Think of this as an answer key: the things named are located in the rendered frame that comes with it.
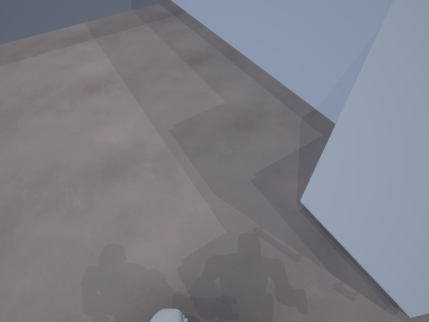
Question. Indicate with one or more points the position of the robot left thigh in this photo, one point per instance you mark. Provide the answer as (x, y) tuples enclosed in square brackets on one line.
[(169, 315)]

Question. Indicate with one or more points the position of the fridge door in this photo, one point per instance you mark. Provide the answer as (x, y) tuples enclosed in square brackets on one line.
[(370, 187)]

